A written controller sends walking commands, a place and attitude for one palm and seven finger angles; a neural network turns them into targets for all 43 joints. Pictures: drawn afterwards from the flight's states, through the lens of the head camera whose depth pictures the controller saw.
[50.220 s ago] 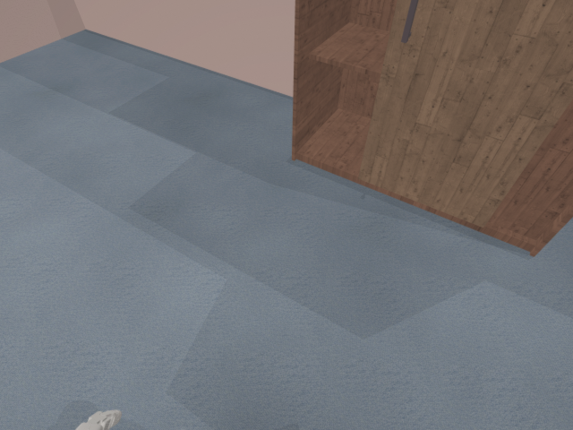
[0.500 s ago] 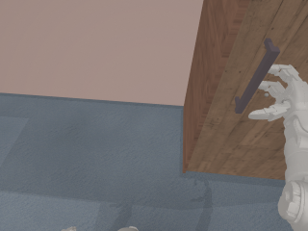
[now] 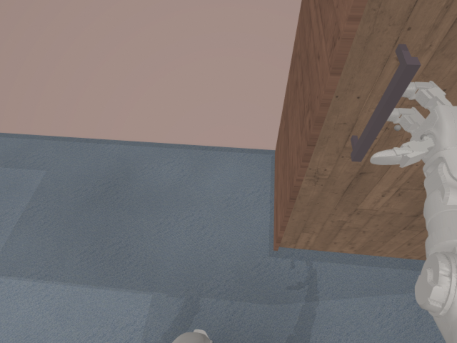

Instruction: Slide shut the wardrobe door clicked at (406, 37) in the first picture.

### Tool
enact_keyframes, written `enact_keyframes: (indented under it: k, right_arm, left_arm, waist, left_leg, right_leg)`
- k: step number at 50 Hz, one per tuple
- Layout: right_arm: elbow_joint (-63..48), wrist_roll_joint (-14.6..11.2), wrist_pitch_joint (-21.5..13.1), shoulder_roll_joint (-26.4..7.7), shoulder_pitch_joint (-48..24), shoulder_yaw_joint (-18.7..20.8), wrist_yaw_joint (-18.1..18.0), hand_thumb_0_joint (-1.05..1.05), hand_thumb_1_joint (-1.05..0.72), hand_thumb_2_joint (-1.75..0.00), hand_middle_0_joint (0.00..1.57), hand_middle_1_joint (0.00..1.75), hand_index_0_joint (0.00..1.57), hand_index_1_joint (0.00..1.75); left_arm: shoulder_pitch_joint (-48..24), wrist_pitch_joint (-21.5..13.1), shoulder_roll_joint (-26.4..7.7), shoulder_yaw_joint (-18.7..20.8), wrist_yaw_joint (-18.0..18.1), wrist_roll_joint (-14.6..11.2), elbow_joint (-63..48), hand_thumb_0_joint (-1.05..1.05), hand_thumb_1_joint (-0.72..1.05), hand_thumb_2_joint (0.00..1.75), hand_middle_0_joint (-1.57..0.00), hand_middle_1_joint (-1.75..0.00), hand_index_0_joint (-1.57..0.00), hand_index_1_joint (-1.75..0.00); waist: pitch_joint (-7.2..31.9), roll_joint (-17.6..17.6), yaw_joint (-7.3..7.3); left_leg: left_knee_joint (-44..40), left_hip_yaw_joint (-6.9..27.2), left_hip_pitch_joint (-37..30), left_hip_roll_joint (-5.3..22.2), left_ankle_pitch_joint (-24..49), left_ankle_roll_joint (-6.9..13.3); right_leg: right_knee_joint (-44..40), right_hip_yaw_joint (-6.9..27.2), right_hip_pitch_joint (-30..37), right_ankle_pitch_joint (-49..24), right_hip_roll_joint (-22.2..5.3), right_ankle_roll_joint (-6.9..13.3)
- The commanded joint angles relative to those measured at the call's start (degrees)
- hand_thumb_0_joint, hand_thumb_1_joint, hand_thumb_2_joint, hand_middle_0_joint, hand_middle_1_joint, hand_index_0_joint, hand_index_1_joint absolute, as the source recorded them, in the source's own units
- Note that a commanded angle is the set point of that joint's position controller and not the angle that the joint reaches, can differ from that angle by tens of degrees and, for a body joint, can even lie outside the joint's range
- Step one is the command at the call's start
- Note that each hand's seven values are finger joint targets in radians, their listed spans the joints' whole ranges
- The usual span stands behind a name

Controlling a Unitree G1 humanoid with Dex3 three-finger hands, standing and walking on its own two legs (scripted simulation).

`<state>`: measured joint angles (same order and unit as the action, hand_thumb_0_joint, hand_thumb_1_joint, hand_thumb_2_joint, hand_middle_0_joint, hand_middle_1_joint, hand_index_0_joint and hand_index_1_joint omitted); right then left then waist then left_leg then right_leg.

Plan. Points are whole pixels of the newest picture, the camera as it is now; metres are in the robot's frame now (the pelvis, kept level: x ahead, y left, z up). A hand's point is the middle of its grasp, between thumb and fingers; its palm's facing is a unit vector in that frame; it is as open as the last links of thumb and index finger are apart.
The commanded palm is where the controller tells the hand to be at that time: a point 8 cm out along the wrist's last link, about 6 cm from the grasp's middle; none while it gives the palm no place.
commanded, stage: slide the fingers in behind the handle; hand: right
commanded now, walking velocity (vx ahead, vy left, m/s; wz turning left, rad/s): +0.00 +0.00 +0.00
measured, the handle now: (376, 111) +0.52 -0.17 +0.12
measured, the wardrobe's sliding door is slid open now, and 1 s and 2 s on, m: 0.00 0.00 0.00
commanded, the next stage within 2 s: grip the handle and tug to test in 1.60 s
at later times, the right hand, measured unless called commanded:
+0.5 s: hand (389, 132) +0.47 -0.19 +0.12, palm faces -0.04 +1.00 +0.02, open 13.9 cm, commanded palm +0.44 -0.23 +0.12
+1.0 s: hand (374, 133) +0.47 -0.16 +0.12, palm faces -0.05 +1.00 +0.02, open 14.0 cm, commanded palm +0.44 -0.21 +0.12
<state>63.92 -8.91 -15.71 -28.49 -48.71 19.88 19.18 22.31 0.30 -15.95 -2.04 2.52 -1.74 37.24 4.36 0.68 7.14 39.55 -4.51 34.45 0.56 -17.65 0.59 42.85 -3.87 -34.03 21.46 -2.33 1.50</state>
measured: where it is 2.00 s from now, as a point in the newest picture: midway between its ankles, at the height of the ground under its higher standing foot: outside the picture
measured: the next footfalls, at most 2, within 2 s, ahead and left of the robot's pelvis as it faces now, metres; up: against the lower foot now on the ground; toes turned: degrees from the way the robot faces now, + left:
none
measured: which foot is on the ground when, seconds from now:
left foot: down 0.00-1.00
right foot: down 0.00-1.00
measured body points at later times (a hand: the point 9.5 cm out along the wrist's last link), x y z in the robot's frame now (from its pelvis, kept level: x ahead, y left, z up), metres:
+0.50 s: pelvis +0.01 +0.00 +0.00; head +0.07 -0.01 +0.45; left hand +0.06 +0.26 -0.11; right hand +0.47 -0.24 +0.12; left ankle +0.01 +0.12 -0.71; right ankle -0.01 -0.10 -0.71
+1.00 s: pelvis +0.01 +0.00 +0.00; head +0.07 -0.01 +0.45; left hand +0.07 +0.26 -0.11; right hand +0.46 -0.22 +0.12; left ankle +0.01 +0.12 -0.71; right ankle -0.01 -0.10 -0.71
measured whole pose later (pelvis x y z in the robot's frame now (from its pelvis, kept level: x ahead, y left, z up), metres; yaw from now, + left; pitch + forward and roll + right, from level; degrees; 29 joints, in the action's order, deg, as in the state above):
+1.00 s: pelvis +0.01 +0.00 +0.00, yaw +0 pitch +11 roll +1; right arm 53.3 -9.7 -13.2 -20.5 -40.9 16.0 13.3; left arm 20.8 0.0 -14.9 -1.5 1.7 -2.0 36.6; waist 4.6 1.0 5.7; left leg 38.1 -3.8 30.4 0.4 -18.2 0.4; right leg 40.8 -4.4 -29.5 22.0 -2.2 1.4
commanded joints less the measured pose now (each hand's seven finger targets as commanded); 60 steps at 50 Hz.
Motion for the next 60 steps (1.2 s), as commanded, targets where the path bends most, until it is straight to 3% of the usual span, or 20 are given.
enact_keyframes:
  k: [1,2,4,10,12,14,17,21,24,27,29,32,34,39,42,44,51,54,57,60]
  right_arm:
    - [-13.4,-1.0,-2.8,-13.2,-24.4,1.8,-0.2,0.00,0.50,-0.30,0.30,1.20,0.30,1.20]
    - [-12.8,-0.9,-2.6,-14.1,-22.2,2.8,-0.3,0.00,0.50,-0.30,0.30,1.20,0.30,1.20]
    - [-14.0,-1.4,-2.4,-12.8,-22.1,1.9,-0.2,0.00,0.50,-0.30,0.30,1.20,0.30,1.20]
    - [-20.4,-1.9,-3.2,-12.4,-22.0,2.2,-1.4,0.00,0.50,-0.30,0.30,1.20,0.30,1.20]
    - [-20.0,-1.9,-2.9,-10.8,-22.3,1.0,-1.7,0.00,0.50,-0.30,0.30,1.20,0.30,1.20]
    - [-19.1,-1.7,-2.6,-12.6,-21.2,2.5,-2.3,0.00,0.50,-0.30,0.30,1.20,0.30,1.20]
    - [-21.4,-1.2,-2.6,-9.6,-21.3,0.2,-2.6,0.00,0.50,-0.30,0.30,1.20,0.30,1.20]
    - [-18.2,-2.0,-1.4,-9.0,-18.9,0.7,-2.8,0.00,0.50,-0.30,0.30,1.20,0.30,1.20]
    - [-20.5,-1.4,-1.8,-9.4,-20.9,0.3,-2.9,0.00,0.50,-0.30,0.30,1.20,0.30,1.20]
    - [-20.6,-1.7,-1.5,-5.8,-19.6,-2.1,-2.8,0.00,0.50,-0.30,0.30,1.20,0.30,1.20]
    - [-20.0,-2.2,-1.2,-6.9,-20.2,-0.9,-3.1,0.00,0.50,-0.30,0.30,1.20,0.30,1.20]
    - [-21.8,-1.8,-1.4,-7.5,-19.2,-0.3,-3.3,0.00,0.50,-0.30,0.30,1.20,0.30,1.20]
    - [-22.4,-1.6,-1.6,-5.8,-19.6,-1.8,-3.5,0.00,0.50,-0.30,0.30,1.20,0.30,1.20]
    - [-23.7,-2.2,-1.5,-6.8,-18.0,-0.7,-4.1,0.00,0.50,-0.30,0.30,1.20,0.30,1.20]
    - [-24.8,-1.9,-1.5,-5.0,-18.5,-2.0,-4.9,0.00,0.50,-0.30,0.30,1.20,0.30,1.20]
    - [-23.4,-1.8,-1.1,-4.4,-17.5,-2.3,-5.4,0.00,0.50,-0.30,0.30,1.20,0.30,1.20]
    - [-23.3,-1.2,-1.5,-4.6,-18.2,-1.9,-6.6,0.00,0.50,-0.30,0.30,1.20,0.30,1.20]
    - [-24.7,-1.4,-2.1,-5.7,-15.9,-0.4,-6.8,0.00,0.50,-0.30,0.30,1.20,0.30,1.20]
    - [-24.0,-1.6,-1.6,-2.5,-16.7,-3.1,-6.5,0.00,0.50,-0.30,0.30,1.20,0.30,1.20]
    - [-21.7,-1.4,-1.3,-7.2,-17.2,0.5,-6.7,0.00,0.50,-0.30,0.30,1.20,0.30,1.20]
  left_arm:
    - [5.1,-1.4,-9.4,3.4,0.7,-0.1,-5.1,0.00,0.90,0.90,-0.20,-0.30,-0.20,-0.30]
    - [4.9,-1.3,-9.4,3.3,0.7,-0.1,-5.5,0.00,0.90,0.90,-0.20,-0.30,-0.20,-0.30]
    - [4.7,-1.3,-9.2,3.3,0.7,-0.2,-5.8,0.00,0.90,0.90,-0.20,-0.30,-0.20,-0.30]
    - [3.9,-1.7,-9.0,3.5,0.7,-0.4,-6.3,0.00,0.90,0.90,-0.20,-0.30,-0.20,-0.30]
    - [3.6,-1.9,-8.7,3.4,0.8,-0.4,-5.9,0.00,0.90,0.90,-0.20,-0.30,-0.20,-0.30]
    - [3.7,-1.8,-8.9,3.5,0.9,-0.4,-5.6,0.00,0.90,0.90,-0.20,-0.30,-0.20,-0.30]
    - [3.2,-2.3,-8.4,3.5,0.8,-0.4,-5.7,0.00,0.90,0.90,-0.20,-0.30,-0.20,-0.30]
    - [3.3,-2.1,-8.6,3.5,0.7,-0.5,-5.7,0.00,0.90,0.90,-0.20,-0.30,-0.20,-0.30]
    - [3.4,-2.1,-8.5,3.7,0.7,-0.3,-5.6,0.00,0.90,0.90,-0.20,-0.30,-0.20,-0.30]
    - [3.0,-2.1,-8.1,3.5,0.4,-0.4,-5.8,0.00,0.90,0.90,-0.20,-0.30,-0.20,-0.30]
    - [3.3,-2.0,-8.4,3.7,0.4,-0.4,-5.4,0.00,0.90,0.90,-0.20,-0.30,-0.20,-0.30]
    - [3.1,-2.1,-8.3,3.7,0.3,-0.3,-5.9,0.00,0.90,0.90,-0.20,-0.30,-0.20,-0.30]
    - [3.2,-2.0,-8.0,3.8,0.1,-0.3,-5.6,0.00,0.90,0.90,-0.20,-0.30,-0.20,-0.30]
    - [2.6,-1.8,-8.1,3.8,0.1,-0.4,-6.0,0.00,0.90,0.90,-0.20,-0.30,-0.20,-0.30]
    - [2.1,-2.0,-7.8,3.8,0.0,-0.5,-5.8,0.00,0.90,0.90,-0.20,-0.30,-0.20,-0.30]
    - [2.4,-1.9,-7.8,3.8,-0.1,-0.4,-5.7,0.00,0.90,0.90,-0.20,-0.30,-0.20,-0.30]
    - [1.6,-2.1,-7.6,3.6,-0.1,-0.5,-5.9,0.00,0.90,0.90,-0.20,-0.30,-0.20,-0.30]
    - [2.0,-2.2,-7.6,3.9,-0.3,-0.3,-6.0,0.00,0.90,0.90,-0.20,-0.30,-0.20,-0.30]
    - [1.3,-2.2,-7.3,3.6,-0.4,-0.5,-6.0,0.00,0.90,0.90,-0.20,-0.30,-0.20,-0.30]
    - [1.3,-2.0,-7.9,3.5,0.1,-0.6,-6.0,0.00,0.90,0.90,-0.20,-0.30,-0.20,-0.30]
  waist:
    - [21.3,3.8,0.15]
    - [21.2,4.6,-0.69]
    - [20.6,2.3,-0.17]
    - [22.7,4.0,-0.64]
    - [20.8,4.5,-0.26]
    - [20.1,1.7,-0.45]
    - [21.3,7.5,-0.73]
    - [19.7,1.4,-0.56]
    - [20.8,3.4,-0.42]
    - [20.5,4.6,-0.43]
    - [19.9,1.1,-0.11]
    - [22.7,3.8,-1.10]
    - [21.9,3.4,-0.39]
    - [21.7,2.1,-1.11]
    - [21.3,4.4,-1.20]
    - [20.3,1.4,-0.82]
    - [19.4,2.2,-1.21]
    - [22.2,1.2,-2.01]
    - [19.3,1.0,-1.30]
    - [17.9,-0.9,-1.58]
  left_leg:
    - [-3.5,2.9,-9.5,-1.7,15.7,0.5]
    - [-3.4,2.9,-9.5,-1.7,15.4,0.7]
    - [-3.7,3.0,-10.2,-1.9,15.8,0.6]
    - [-3.7,2.9,-10.7,-2.0,17.0,0.6]
    - [-3.9,2.7,-10.0,-2.0,16.7,0.6]
    - [-4.1,2.8,-11.1,-2.0,16.7,0.5]
    - [-3.7,2.6,-9.4,-1.8,17.4,0.9]
    - [-3.9,2.5,-11.2,-2.0,19.1,0.5]
    - [-3.7,2.7,-11.1,-1.9,19.3,0.7]
    - [-3.6,2.4,-10.1,-1.8,19.9,0.7]
    - [-3.9,2.5,-11.0,-2.0,20.0,0.6]
    - [-3.3,2.7,-12.3,-1.8,21.4,0.7]
    - [-3.4,2.5,-11.6,-1.9,21.6,0.7]
    - [-3.7,2.5,-13.0,-2.0,21.6,0.8]
    - [-3.8,2.5,-12.2,-1.9,21.0,0.8]
    - [-4.0,2.4,-12.5,-2.1,20.9,0.7]
    - [-4.4,2.8,-13.5,-1.8,19.8,0.6]
    - [-4.0,3.0,-15.7,-1.9,22.5,0.8]
    - [-4.5,2.8,-14.7,-1.9,21.3,0.6]
    - [-5.3,3.7,-15.7,-1.6,18.7,0.4]
  right_leg:
    - [-5.3,4.4,12.6,-17.0,0.9,0.0]
    - [-5.3,4.4,12.7,-17.1,0.9,-0.1]
    - [-5.1,4.1,11.8,-16.9,0.9,0.2]
    - [-5.4,4.4,15.2,-19.1,0.6,-0.1]
    - [-5.7,4.5,15.1,-18.8,0.6,-0.2]
    - [-5.7,4.2,13.4,-17.9,0.6,0.1]
    - [-5.7,4.5,17.3,-21.0,0.6,-0.5]
    - [-5.8,4.1,14.5,-20.8,0.6,-0.2]
    - [-5.5,4.0,15.4,-21.4,0.7,-0.2]
    - [-5.4,4.3,16.8,-23.5,0.6,-0.5]
    - [-5.2,4.1,15.0,-22.1,0.7,-0.2]
    - [-5.4,4.1,16.2,-23.7,0.9,-0.3]
    - [-4.9,4.1,16.8,-24.5,0.7,-0.2]
    - [-5.5,4.1,16.1,-23.7,0.8,-0.3]
    - [-5.7,4.1,17.2,-23.7,0.8,-0.5]
    - [-5.8,4.1,16.3,-23.1,0.7,-0.3]
    - [-6.6,3.4,14.8,-19.8,1.1,-0.3]
    - [-6.1,3.3,15.9,-22.6,1.0,-0.2]
    - [-6.7,3.2,14.7,-20.3,1.1,-0.2]
    - [-7.2,2.6,11.6,-15.7,1.4,0.1]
